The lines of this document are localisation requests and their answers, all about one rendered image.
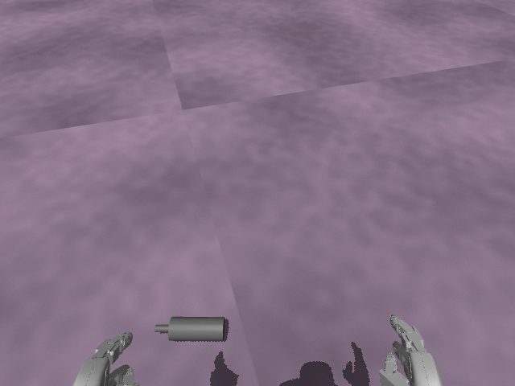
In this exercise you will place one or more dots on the left robot hand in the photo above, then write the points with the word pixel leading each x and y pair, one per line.
pixel 95 371

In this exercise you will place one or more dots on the bottle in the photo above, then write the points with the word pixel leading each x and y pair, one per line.
pixel 194 329

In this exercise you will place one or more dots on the right robot hand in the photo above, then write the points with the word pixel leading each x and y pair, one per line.
pixel 420 366

